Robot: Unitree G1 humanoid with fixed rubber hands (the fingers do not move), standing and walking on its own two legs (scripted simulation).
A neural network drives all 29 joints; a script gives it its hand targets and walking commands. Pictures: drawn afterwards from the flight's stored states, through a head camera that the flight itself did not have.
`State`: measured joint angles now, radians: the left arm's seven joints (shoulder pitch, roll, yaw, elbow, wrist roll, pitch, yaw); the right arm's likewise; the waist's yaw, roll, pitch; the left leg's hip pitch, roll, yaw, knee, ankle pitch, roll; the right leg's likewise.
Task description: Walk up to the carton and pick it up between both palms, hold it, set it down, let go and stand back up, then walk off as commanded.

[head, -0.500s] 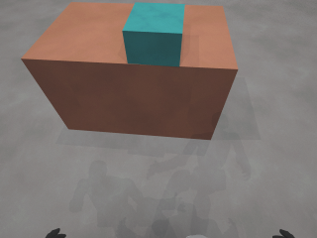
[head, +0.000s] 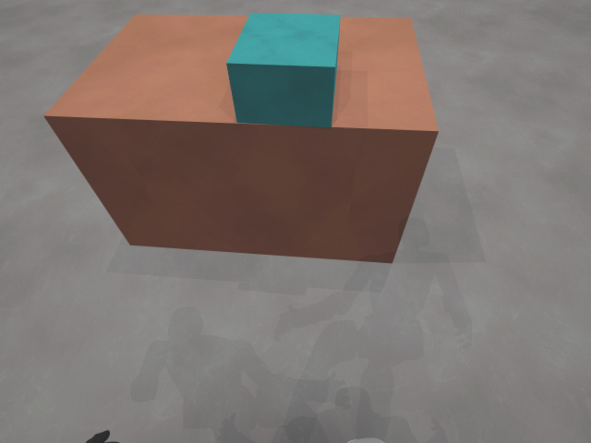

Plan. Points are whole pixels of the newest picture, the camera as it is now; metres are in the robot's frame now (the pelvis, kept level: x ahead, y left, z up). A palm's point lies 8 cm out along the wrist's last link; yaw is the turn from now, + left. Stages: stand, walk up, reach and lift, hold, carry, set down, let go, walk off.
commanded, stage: stand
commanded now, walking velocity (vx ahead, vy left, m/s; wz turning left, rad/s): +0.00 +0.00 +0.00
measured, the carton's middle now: (289, 68) +1.03 +0.03 -0.03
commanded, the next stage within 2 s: none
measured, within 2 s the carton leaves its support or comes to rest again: neither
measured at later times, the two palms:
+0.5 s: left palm out of the picture +0.08 +0.32 -0.10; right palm out of the picture +0.05 -0.32 -0.11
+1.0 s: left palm out of the picture +0.08 +0.32 -0.10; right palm out of the picture +0.06 -0.31 -0.11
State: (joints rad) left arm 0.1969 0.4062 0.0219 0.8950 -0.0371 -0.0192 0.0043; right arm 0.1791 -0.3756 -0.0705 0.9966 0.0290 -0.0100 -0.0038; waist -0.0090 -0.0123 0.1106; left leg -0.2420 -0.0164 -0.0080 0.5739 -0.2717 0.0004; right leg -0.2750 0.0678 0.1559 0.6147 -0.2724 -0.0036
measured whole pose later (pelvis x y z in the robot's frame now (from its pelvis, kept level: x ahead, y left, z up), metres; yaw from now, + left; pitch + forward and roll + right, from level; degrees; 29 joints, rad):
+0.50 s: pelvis +0.00 +0.00 +0.00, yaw +0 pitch -4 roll +1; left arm 0.19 0.41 0.02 0.92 -0.04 -0.02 0.00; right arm 0.18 -0.38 -0.07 1.02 0.03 -0.01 0.00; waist -0.01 -0.01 0.11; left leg -0.24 -0.02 -0.01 0.57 -0.26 0.00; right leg -0.27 0.07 0.16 0.61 -0.26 0.00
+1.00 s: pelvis +0.00 +0.00 +0.00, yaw +0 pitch -4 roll +1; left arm 0.19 0.41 0.02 0.93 -0.04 -0.02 0.00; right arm 0.17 -0.38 -0.07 1.02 0.03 -0.01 0.00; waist -0.01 -0.01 0.10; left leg -0.24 -0.02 -0.01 0.57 -0.26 0.00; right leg -0.27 0.07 0.16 0.61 -0.26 0.00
